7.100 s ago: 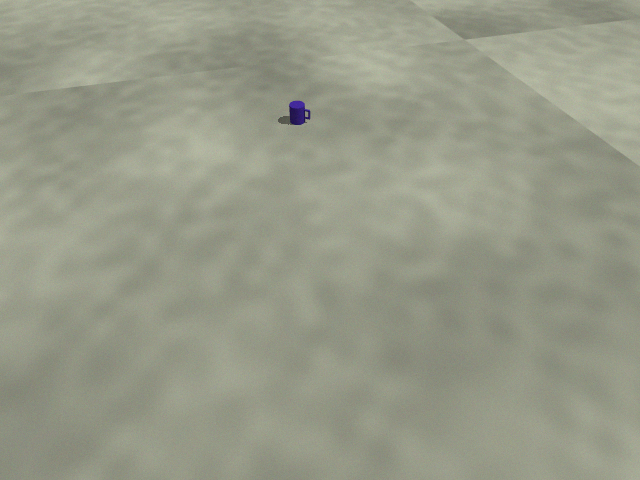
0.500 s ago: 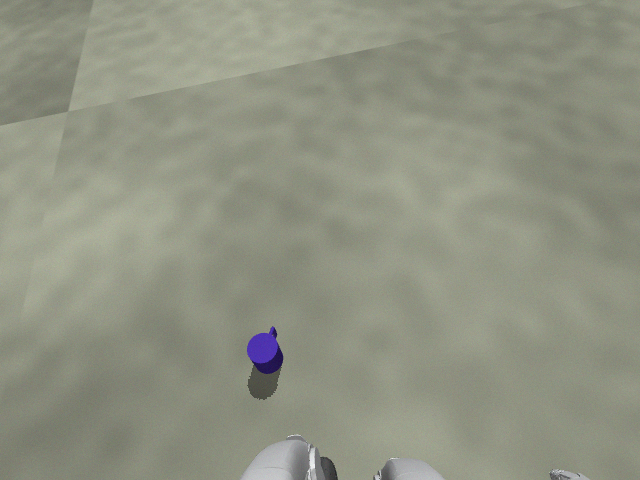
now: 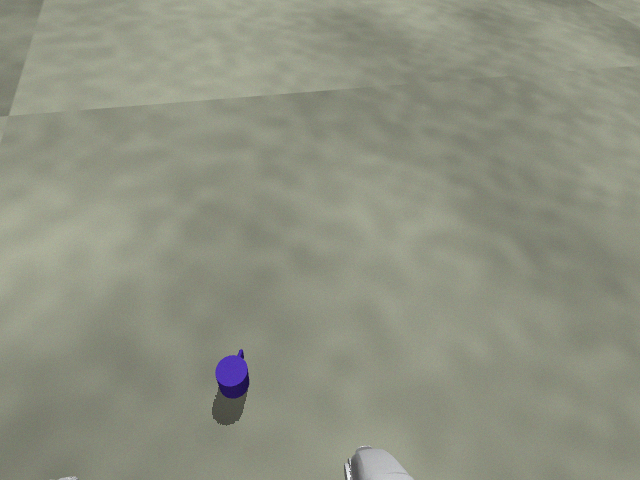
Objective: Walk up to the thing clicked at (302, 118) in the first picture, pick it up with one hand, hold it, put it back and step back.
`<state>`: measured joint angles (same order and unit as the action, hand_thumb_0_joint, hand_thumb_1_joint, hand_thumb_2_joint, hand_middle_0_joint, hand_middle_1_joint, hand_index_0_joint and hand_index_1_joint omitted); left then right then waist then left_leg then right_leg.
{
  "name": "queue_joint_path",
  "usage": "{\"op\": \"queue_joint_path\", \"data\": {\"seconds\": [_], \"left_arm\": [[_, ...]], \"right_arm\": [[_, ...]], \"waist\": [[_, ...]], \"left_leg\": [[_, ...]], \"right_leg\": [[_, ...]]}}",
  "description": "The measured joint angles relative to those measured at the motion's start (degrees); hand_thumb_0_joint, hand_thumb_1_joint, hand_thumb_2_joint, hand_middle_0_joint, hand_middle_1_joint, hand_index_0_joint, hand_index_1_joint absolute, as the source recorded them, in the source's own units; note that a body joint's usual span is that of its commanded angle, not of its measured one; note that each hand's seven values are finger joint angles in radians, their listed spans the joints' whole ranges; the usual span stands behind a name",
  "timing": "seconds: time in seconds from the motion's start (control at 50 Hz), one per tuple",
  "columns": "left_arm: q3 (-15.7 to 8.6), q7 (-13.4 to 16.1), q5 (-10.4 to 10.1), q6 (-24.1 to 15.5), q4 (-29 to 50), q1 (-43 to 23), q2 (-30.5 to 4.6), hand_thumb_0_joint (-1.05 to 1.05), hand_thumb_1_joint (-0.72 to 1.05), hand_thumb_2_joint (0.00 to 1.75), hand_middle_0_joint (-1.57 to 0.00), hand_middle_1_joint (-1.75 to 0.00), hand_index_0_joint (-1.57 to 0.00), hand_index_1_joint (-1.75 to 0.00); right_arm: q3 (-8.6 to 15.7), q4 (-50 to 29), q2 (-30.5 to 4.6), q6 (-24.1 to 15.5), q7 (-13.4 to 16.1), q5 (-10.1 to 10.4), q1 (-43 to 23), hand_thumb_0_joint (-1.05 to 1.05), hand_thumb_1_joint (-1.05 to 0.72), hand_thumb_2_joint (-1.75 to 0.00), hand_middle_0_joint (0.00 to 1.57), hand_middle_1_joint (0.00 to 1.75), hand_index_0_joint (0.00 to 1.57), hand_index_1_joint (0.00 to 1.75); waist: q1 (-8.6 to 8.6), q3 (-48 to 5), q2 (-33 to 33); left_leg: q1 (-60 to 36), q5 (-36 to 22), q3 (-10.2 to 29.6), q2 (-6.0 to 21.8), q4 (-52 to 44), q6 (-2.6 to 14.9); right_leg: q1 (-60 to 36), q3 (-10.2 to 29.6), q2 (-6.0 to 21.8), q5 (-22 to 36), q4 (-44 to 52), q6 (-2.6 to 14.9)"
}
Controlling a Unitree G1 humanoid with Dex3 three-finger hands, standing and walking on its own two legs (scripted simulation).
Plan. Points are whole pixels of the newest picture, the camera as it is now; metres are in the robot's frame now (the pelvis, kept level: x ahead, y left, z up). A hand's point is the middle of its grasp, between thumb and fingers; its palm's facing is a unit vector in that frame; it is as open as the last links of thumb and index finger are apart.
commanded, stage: walk up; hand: left
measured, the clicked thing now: (235, 371) +0.52 +0.18 -0.71
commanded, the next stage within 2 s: stand in 1.54 s
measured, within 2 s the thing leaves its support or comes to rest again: neither
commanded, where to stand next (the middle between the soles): +0.12 -0.06 m, yaw +2 degrees
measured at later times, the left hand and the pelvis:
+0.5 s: hand out of the picture +0.14 +0.20 -0.15, palm faces +0.04 -0.94 -0.33, open 7.4 cm; pelvis +0.05 -0.06 +0.00, yaw +2 degrees
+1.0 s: hand out of the picture +0.15 +0.19 -0.14, palm faces +0.04 -0.95 -0.32, open 7.4 cm; pelvis +0.05 -0.06 +0.02, yaw +2 degrees
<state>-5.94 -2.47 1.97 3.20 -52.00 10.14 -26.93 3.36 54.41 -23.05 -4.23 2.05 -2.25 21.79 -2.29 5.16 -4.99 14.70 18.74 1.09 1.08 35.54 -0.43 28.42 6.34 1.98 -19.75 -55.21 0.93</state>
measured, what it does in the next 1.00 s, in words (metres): steps on the spot: right foot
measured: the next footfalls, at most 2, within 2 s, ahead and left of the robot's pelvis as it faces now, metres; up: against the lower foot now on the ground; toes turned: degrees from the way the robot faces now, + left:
right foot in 0.12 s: +0.15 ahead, -0.18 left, +0.00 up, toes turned +2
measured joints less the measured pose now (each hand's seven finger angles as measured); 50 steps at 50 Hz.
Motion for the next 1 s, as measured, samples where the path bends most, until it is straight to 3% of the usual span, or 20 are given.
{"op": "queue_joint_path", "data": {"seconds": [0.08, 0.12, 0.14, 0.18, 0.24, 0.3, 0.32, 0.38, 0.42, 0.52, 0.68, 1.0], "left_arm": [[0.5, -0.2, -0.4, 0.1, -1.7, 0.1, 1.0, 0.01, 0.91, 0.9, -0.2, -0.3, -0.2, -0.3], [0.8, 0.1, -0.6, -0.8, -2.5, -0.2, 2.0, 0.01, 0.91, 0.9, -0.2, -0.3, -0.2, -0.3], [1.0, 0.4, -0.6, -1.2, -3.1, -0.9, 3.1, 0.01, 0.91, 0.9, -0.2, -0.3, -0.2, -0.3], [1.9, 0.7, -0.4, -2.0, -3.2, -1.7, 5.0, 0.01, 0.91, 0.9, -0.2, -0.3, -0.2, -0.3], [2.9, 0.4, -0.6, -2.2, -2.8, -1.8, 6.6, 0.01, 0.9, 0.9, -0.2, -0.3, -0.2, -0.3], [4.1, 0.4, -0.9, -1.5, -2.9, -2.0, 7.8, 0.01, 0.9, 0.9, -0.21, -0.3, -0.2, -0.3], [4.2, 0.5, -1.2, -1.3, -3.1, -2.3, 7.8, 0.01, 0.9, 0.9, -0.21, -0.3, -0.2, -0.3], [4.3, 1.0, -1.7, -0.9, -4.3, -2.9, 7.2, 0.01, 0.9, 0.9, -0.21, -0.3, -0.2, -0.3], [4.2, 1.2, -1.7, -1.6, -5.4, -3.4, 7.0, 0.01, 0.9, 0.9, -0.21, -0.3, -0.2, -0.3], [4.6, 1.6, -2.2, -3.0, -7.3, -4.7, 6.8, 0.01, 0.9, 0.9, -0.2, -0.3, -0.2, -0.3], [5.0, 2.0, -1.9, -3.1, -9.4, -7.3, 7.6, 0.01, 0.9, 0.9, -0.2, -0.3, -0.2, -0.3], [4.2, 1.4, -1.6, -2.3, -12.0, -8.4, 7.4, 0.01, 0.9, 0.9, -0.2, -0.3, -0.2, -0.3]], "right_arm": [[0.2, -0.3, -1.7, 0.4, -0.3, -0.2, -0.3, 0.01, -0.89, -0.9, 0.21, 0.3, 0.21, 0.3], [0.0, -0.5, -2.5, 1.0, -0.5, 0.1, -1.0, 0.01, -0.89, -0.9, 0.2, 0.3, 0.21, 0.3], [0.0, -0.4, -3.0, 1.4, -0.4, 0.5, -1.9, 0.01, -0.89, -0.9, 0.2, 0.3, 0.2, 0.3], [-0.4, -0.1, -2.9, 2.1, 0.0, 1.3, -3.3, 0.01, -0.9, -0.9, 0.2, 0.3, 0.2, 0.3], [-1.3, 0.6, -1.6, 2.1, 0.0, 2.0, -5.4, 0.01, -0.9, -0.9, 0.2, 0.29, 0.2, 0.3], [-1.8, 0.9, -1.1, 0.6, -0.4, 2.3, -6.3, 0.01, -0.9, -0.9, 0.2, 0.3, 0.2, 0.3], [-1.8, 1.3, -0.5, 0.3, -0.3, 2.0, -6.8, 0.01, -0.9, -0.9, 0.2, 0.3, 0.2, 0.3], [-2.7, 2.2, 1.6, 0.5, -0.6, 1.4, -8.5, 0.01, -0.9, -0.9, 0.2, 0.3, 0.2, 0.3], [-3.4, 3.2, 2.5, 0.8, -1.0, 1.4, -9.7, 0.01, -0.9, -0.9, 0.2, 0.3, 0.2, 0.3], [-3.8, 4.4, 3.0, 1.0, -1.3, 1.9, -13.6, 0.01, -0.9, -0.9, 0.2, 0.3, 0.21, 0.3], [-3.1, 6.6, 1.0, 1.8, -1.1, 2.3, -17.7, 0.0, -0.9, -0.9, 0.2, 0.3, 0.2, 0.3], [-3.6, 10.3, 2.3, 2.8, -1.7, 1.5, -16.9, 0.01, -0.9, -0.9, 0.2, 0.29, 0.2, 0.3]], "waist": [[0.05, 0.4, 0.6], [0.3, 0.8, 1.7], [0.23, 1.9, 3.6], [0.16, 2.9, 5.7], [1.44, 2.5, 4.6], [1.63, 0.9, 5.3], [1.93, 0.7, 4.8], [2.34, -0.6, 3.8], [2.43, -1.2, 4.5], [2.43, -1.6, 4.5], [2.7, -1.3, 5.9], [2.26, -1.5, 4.8]], "left_leg": [[0.7, 1.5, -0.3, 1.1, 1.5, -1.02], [1.8, 3.3, 0.0, 2.0, 4.2, -1.79], [2.3, 4.2, 0.9, 3.3, 6.0, -1.93], [3.9, 5.7, 3.1, 3.4, 9.7, -0.48], [5.0, 11.2, 1.0, 0.4, 12.3, 1.01], [3.2, 2.2, -1.1, -0.5, 3.9, 1.38], [2.8, 0.5, -1.4, -0.9, 3.4, 0.72], [2.1, 1.9, -1.5, -0.7, 3.7, -0.44], [1.6, 2.4, -0.3, 0.6, 3.4, -1.23], [-0.3, 0.4, 0.5, 1.0, -1.0, -2.22], [-2.8, -2.1, 0.7, 1.1, -6.1, -2.47], [-6.1, -5.5, 0.6, 1.6, -11.9, -2.42]], "right_leg": [[-4.4, -2.3, 1.4, -2.2, 9.9, -0.1], [-7.9, -3.8, 0.7, 1.4, 16.8, -0.35], [-8.7, -4.8, -0.4, 3.0, 17.5, -1.47], [-9.1, -6.2, -1.1, 2.6, 16.9, -2.41], [-9.0, -5.4, 0.6, 1.3, 15.7, -1.92], [-9.1, -6.1, 1.3, -0.1, 14.6, -2.17], [-8.8, -5.8, 1.7, -1.0, 13.3, -2.31], [-9.1, -5.4, 1.4, -2.2, 12.6, -1.15], [-10.9, -6.7, 0.2, -1.3, 15.0, -1.94], [-12.7, -7.7, -0.2, -0.1, 18.7, -0.96], [-15.1, -8.2, -0.3, 1.9, 23.0, -0.86], [-19.1, -8.3, -0.8, 6.3, 30.7, -1.16]]}}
